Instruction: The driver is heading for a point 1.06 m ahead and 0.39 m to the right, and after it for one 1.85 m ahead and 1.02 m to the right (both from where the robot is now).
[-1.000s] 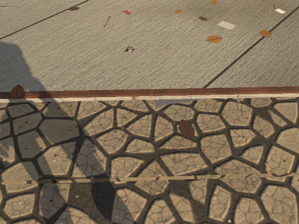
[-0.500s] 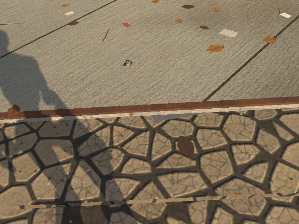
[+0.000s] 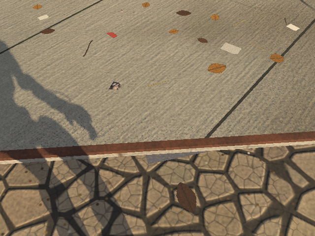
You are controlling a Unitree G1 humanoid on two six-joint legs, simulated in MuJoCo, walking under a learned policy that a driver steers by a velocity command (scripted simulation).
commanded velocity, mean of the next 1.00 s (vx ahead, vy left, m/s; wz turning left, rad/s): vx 0.50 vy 0.00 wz -0.45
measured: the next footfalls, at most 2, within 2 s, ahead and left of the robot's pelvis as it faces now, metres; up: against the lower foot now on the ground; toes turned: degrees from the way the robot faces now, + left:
right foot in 0.44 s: +0.43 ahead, -0.19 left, +0.03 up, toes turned -15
left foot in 0.96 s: +0.74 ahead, -0.06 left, +0.03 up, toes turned -30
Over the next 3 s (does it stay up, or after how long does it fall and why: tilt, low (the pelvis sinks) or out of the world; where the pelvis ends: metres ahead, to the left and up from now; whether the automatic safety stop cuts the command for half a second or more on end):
stays up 1.50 -0.66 0.08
